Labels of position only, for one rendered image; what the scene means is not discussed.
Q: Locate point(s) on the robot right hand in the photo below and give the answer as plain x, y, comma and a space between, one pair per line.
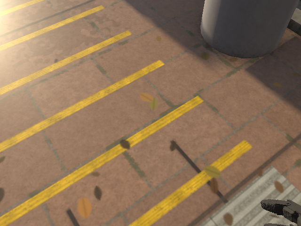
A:
288, 209

